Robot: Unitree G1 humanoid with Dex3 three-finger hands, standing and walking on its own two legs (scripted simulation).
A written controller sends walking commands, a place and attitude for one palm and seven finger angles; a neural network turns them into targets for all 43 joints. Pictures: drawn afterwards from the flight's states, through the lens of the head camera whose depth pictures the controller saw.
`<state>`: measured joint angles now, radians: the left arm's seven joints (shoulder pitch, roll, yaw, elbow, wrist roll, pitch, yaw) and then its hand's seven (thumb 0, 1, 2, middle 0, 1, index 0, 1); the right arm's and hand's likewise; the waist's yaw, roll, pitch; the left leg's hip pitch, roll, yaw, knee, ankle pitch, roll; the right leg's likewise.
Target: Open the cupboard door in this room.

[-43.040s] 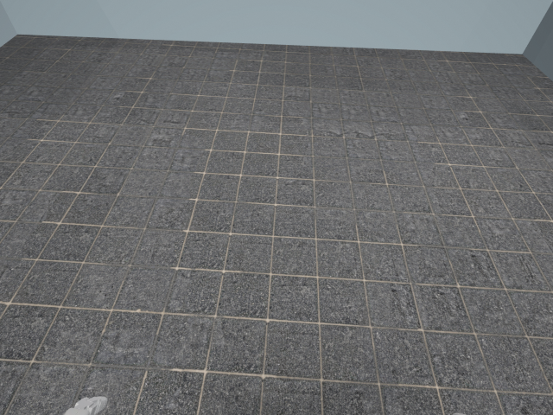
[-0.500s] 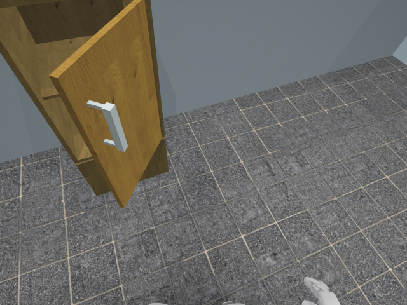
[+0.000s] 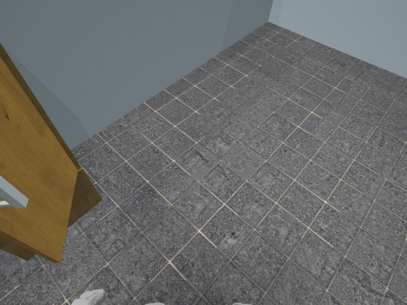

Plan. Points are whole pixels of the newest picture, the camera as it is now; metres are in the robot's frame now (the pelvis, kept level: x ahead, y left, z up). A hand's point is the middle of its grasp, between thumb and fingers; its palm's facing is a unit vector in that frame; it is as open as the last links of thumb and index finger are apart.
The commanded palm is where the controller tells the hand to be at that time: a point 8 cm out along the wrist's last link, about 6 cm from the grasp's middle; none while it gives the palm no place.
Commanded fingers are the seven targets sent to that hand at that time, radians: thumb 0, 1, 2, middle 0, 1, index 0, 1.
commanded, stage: walk to a spot facing it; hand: left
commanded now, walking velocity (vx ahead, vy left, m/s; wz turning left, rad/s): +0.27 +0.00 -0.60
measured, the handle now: out of the picture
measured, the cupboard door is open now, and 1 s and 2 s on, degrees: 48 48 48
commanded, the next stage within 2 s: turn to face it in 1.70 s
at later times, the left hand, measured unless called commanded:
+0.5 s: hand (160, 266) +0.22 +0.10 -0.15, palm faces -0.26 -0.94 -0.21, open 7.4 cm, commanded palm none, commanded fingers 0.00 0.90 0.90 -0.20 -0.30 -0.20 -0.30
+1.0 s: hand (223, 167) +0.50 -0.05 -0.15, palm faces -0.51 -0.83 -0.22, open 7.4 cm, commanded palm none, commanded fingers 0.00 0.90 0.90 -0.20 -0.30 -0.20 -0.30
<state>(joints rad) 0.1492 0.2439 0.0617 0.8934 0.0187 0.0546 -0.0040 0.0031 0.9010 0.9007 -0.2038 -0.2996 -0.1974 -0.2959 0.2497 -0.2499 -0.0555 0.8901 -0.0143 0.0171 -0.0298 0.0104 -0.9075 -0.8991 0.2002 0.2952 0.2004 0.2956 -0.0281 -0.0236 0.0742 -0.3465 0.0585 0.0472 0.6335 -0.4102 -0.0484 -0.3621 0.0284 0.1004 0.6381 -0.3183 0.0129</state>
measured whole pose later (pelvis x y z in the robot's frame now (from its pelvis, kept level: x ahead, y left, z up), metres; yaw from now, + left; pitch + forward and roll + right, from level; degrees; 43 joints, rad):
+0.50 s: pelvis +0.11 -0.07 +0.02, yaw -17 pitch +1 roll +0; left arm 0.23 0.20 0.06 0.96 0.02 -0.03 -0.02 0.00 0.90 0.90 -0.20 -0.30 -0.20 -0.30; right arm 0.24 -0.21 -0.07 0.95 -0.03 0.00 0.01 0.01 -0.91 -0.90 0.20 0.30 0.20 0.30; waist -0.01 -0.01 0.06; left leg -0.51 0.11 0.07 0.93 -0.37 -0.07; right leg -0.22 0.02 -0.02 0.48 -0.28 -0.04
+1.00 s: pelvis +0.29 -0.16 +0.00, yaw -30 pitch +1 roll +1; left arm 0.12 0.23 0.07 0.94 0.03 -0.03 -0.05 0.00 0.91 0.90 -0.20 -0.30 -0.19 -0.30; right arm 0.43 -0.19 -0.05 1.05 -0.04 -0.03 0.00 0.01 -0.92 -0.90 0.20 0.30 0.20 0.30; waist -0.04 -0.01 0.04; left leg -0.13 0.14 0.21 0.54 -0.39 -0.07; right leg -0.40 -0.07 -0.10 0.57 -0.25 -0.05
